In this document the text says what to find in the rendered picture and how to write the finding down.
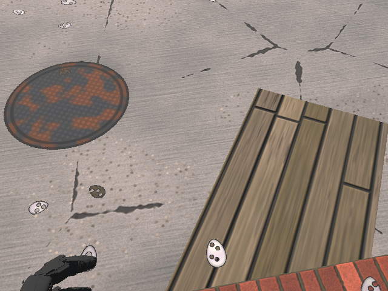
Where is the robot left hand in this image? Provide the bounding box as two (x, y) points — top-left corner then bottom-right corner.
(20, 255), (96, 291)

